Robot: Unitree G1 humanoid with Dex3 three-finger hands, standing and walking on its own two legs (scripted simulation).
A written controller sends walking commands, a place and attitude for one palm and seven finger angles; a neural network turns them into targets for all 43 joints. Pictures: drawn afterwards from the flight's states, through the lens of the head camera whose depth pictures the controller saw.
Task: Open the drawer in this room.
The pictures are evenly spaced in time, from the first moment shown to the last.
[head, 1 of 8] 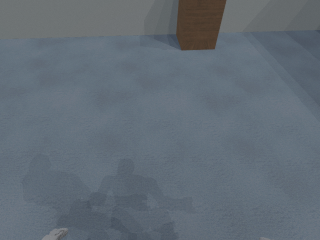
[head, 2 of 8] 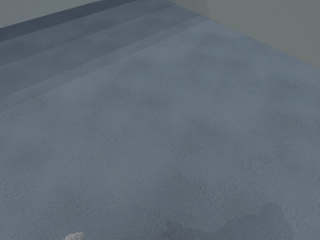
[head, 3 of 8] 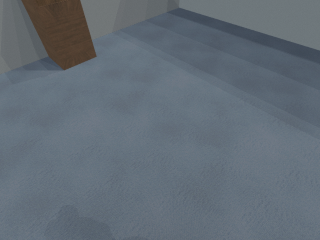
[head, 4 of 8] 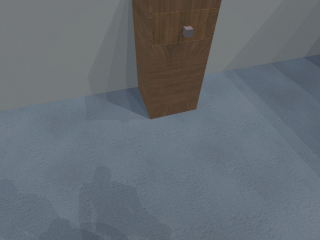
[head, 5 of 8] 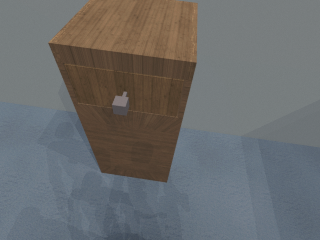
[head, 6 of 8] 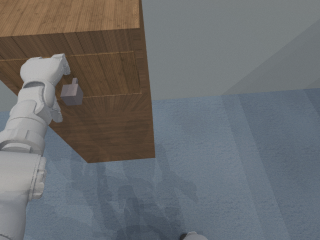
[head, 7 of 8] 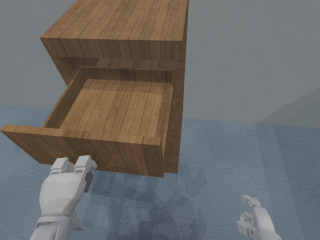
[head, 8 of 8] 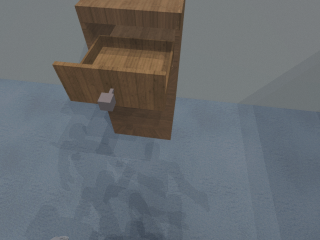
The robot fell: no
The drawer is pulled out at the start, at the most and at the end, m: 0.00 0.30 0.30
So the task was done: yes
